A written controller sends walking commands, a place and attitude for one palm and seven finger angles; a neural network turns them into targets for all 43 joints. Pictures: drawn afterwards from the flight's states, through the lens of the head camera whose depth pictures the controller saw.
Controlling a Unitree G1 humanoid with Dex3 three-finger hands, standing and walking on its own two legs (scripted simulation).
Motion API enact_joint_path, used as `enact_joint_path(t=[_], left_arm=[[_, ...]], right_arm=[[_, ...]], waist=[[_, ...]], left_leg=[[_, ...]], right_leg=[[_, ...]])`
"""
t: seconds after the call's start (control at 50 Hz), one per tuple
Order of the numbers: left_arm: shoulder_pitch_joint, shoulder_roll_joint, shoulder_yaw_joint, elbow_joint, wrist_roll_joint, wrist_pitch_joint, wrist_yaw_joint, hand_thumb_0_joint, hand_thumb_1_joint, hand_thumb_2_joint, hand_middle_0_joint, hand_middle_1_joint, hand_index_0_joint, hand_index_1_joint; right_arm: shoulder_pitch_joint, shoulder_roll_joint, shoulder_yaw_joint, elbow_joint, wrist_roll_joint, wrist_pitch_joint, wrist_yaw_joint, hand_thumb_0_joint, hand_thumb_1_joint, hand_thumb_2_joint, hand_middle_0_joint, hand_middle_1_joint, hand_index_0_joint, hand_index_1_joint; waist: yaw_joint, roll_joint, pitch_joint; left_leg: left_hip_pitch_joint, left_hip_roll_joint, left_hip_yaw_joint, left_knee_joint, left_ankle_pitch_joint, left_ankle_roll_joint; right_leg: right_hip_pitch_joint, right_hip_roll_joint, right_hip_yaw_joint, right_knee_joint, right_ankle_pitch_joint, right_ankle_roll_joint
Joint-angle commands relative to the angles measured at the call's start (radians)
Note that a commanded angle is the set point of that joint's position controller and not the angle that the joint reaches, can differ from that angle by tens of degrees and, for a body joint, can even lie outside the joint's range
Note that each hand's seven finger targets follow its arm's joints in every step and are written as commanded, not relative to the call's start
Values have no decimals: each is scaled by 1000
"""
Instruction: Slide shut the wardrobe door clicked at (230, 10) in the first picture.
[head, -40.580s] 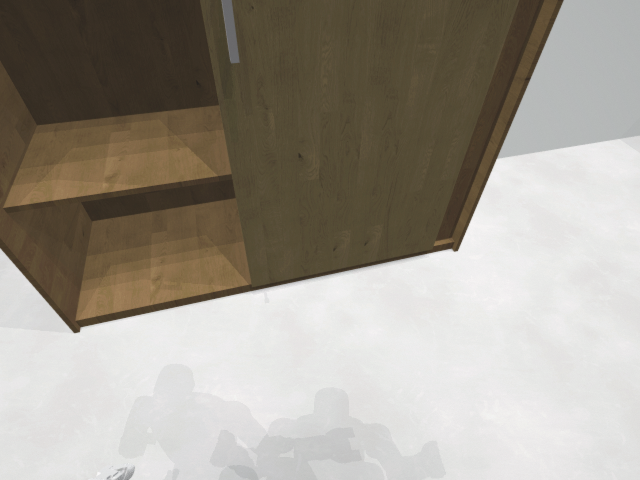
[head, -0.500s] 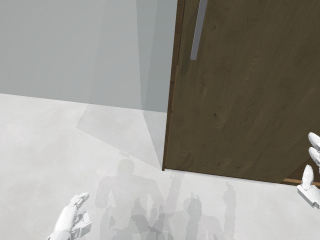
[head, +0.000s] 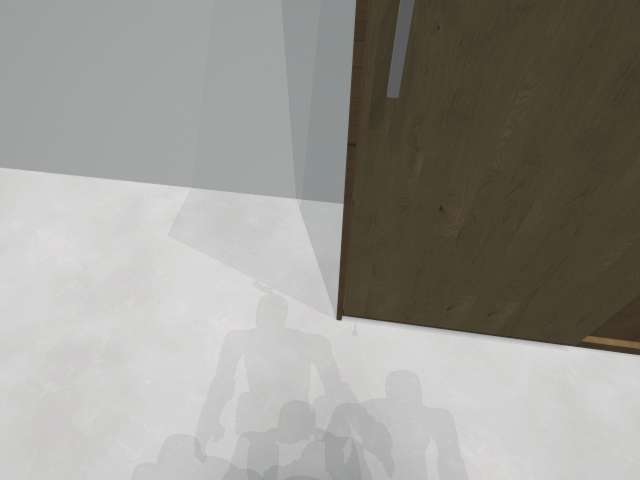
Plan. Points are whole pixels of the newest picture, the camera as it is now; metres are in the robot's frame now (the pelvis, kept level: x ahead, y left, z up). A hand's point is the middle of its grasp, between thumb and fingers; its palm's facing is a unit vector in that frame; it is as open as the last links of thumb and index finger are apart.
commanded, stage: let the arm hang, fingers relaxed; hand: right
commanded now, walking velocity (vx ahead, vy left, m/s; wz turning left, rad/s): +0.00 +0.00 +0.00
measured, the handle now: (402, 30) +0.68 -0.07 +0.22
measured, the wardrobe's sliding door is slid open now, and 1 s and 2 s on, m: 0.00 0.00 0.00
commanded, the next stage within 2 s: look to check the result in 0.54 s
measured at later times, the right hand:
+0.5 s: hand out of the picture +0.11 -0.23 -0.16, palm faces -0.03 +0.96 -0.28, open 7.4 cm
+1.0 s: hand out of the picture +0.12 -0.23 -0.15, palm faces -0.03 +0.94 -0.33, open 7.4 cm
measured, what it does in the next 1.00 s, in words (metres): stands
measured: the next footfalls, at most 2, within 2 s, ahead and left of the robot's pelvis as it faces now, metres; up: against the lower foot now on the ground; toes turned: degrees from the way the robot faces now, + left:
none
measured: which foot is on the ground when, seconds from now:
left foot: down 0.00-1.00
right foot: down 0.00-1.00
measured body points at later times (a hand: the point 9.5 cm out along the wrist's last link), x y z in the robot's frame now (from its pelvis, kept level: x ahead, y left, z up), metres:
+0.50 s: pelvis +0.02 -0.01 +0.01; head +0.04 -0.01 +0.45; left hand +0.09 +0.28 -0.13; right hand +0.11 -0.28 -0.14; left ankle +0.01 +0.13 -0.74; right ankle +0.03 -0.09 -0.74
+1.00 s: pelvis +0.04 +0.01 +0.01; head +0.07 +0.02 +0.46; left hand +0.12 +0.30 -0.13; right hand +0.12 -0.28 -0.13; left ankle +0.01 +0.13 -0.74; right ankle +0.03 -0.09 -0.74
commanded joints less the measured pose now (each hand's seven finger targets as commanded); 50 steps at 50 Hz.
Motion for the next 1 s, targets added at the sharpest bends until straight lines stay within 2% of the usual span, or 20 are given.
enact_joint_path(t=[0.0,0.06,0.12,0.16,0.2,0.26,0.3,0.38,0.4,0.5,0.72,0.8,0.82,0.9,0.98], left_arm=[[-30,170,35,-45,-1,-41,17,0,900,900,-200,-300,-200,-300],[-45,174,36,-23,1,-39,16,0,900,900,-200,-300,-200,-300],[-61,180,38,-12,3,-37,12,0,900,900,-200,-300,-200,-300],[-77,192,40,-8,4,-41,11,0,900,900,-200,-300,-200,-300],[-97,203,42,-10,2,-44,9,0,900,900,-200,-300,-200,-300],[-131,214,41,-6,3,-49,8,0,900,900,-200,-300,-200,-300],[-143,224,41,-7,0,-53,7,0,900,900,-200,-300,-200,-300],[-177,237,38,-2,1,-59,8,0,900,900,-200,-300,-200,-300],[-179,244,38,-4,-1,-59,7,0,900,900,-200,-300,-200,-300],[-208,263,35,-4,-1,-61,8,0,900,900,-200,-300,-200,-300],[-234,288,32,0,-3,-57,7,0,900,900,-200,-300,-200,-300],[-233,294,31,-1,-5,-57,9,0,900,900,-200,-300,-200,-300],[-236,293,32,0,-3,-57,9,0,900,900,-200,-300,-200,-300],[-235,295,30,2,-5,-55,9,0,900,900,-200,-300,-200,-300],[-237,296,29,5,-3,-55,10,0,900,900,-200,-300,-200,-300]], right_arm=[[-54,-145,-24,-36,-3,-40,-12,0,-900,-900,200,300,200,300],[-73,-152,-22,-12,-4,-38,-13,0,-900,-900,200,300,200,300],[-89,-166,-23,-5,-5,-38,-14,0,-900,-900,200,300,200,300],[-106,-176,-28,-6,-7,-39,-13,0,-900,-900,200,300,200,300],[-112,-185,-29,-8,-7,-43,-13,0,-900,-900,200,300,200,300],[-143,-196,-30,-10,-7,-45,-10,0,-900,-900,200,300,200,300],[-152,-206,-32,-14,-7,-50,-11,0,-900,-900,200,300,200,300],[-184,-216,-31,-16,-6,-53,-10,0,-900,-900,200,300,200,300],[-182,-222,-33,-20,-6,-55,-10,0,-900,-900,200,300,200,300],[-203,-235,-35,-22,-5,-55,-9,0,-900,-900,200,300,200,300],[-228,-259,-32,-16,-3,-57,-8,0,-900,-900,200,300,200,300],[-219,-262,-33,-16,-2,-59,-10,0,-900,-900,200,300,200,300],[-225,-262,-32,-13,-2,-58,-10,0,-900,-900,200,300,200,300],[-220,-266,-32,-13,-2,-59,-11,0,-900,-900,200,300,200,300],[-225,-266,-31,-12,-1,-59,-11,0,-900,-900,200,300,200,300]], waist=[[1,-9,-57],[3,11,-8],[3,13,-3],[1,-2,-16],[-2,9,-39],[-1,-9,-39],[-2,7,-68],[1,-16,-81],[0,-19,-102],[0,-21,-107],[7,-7,-119],[6,-1,-143],[8,-14,-142],[6,10,-133],[8,0,-126]], left_leg=[[10,78,-85,-86,-44,59],[-12,82,-84,-99,-79,53],[-14,82,-90,-106,-102,51],[1,84,-88,-99,-83,48],[14,85,-91,-97,-54,48],[19,91,-90,-96,-23,44],[38,96,-92,-95,25,43],[54,102,-92,-93,85,39],[68,104,-93,-93,109,39],[85,109,-93,-103,136,38],[106,118,-98,-130,178,40],[124,119,-95,-124,229,42],[124,121,-96,-123,234,42],[124,118,-97,-133,236,43],[125,121,-99,-136,239,44]], right_leg=[[38,-124,132,-148,-26,-11],[30,-123,132,-173,-67,-9],[30,-120,134,-188,-99,-9],[31,-124,140,-199,-92,-9],[50,-125,138,-194,-58,-11],[65,-128,135,-200,-15,-7],[93,-128,130,-187,59,-7],[126,-132,122,-186,151,-1],[139,-133,118,-176,184,-1],[159,-135,118,-180,229,4],[197,-139,108,-184,243,11],[222,-142,105,-173,297,11],[225,-142,101,-174,300,13],[226,-143,100,-177,287,13],[229,-144,94,-182,280,15]])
